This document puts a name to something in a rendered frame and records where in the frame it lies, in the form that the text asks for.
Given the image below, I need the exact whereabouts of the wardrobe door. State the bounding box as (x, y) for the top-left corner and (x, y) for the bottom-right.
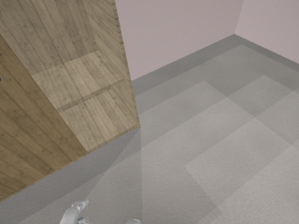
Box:
(0, 35), (87, 201)

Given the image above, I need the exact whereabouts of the left robot hand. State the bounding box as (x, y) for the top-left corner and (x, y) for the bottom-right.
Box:
(60, 199), (92, 224)

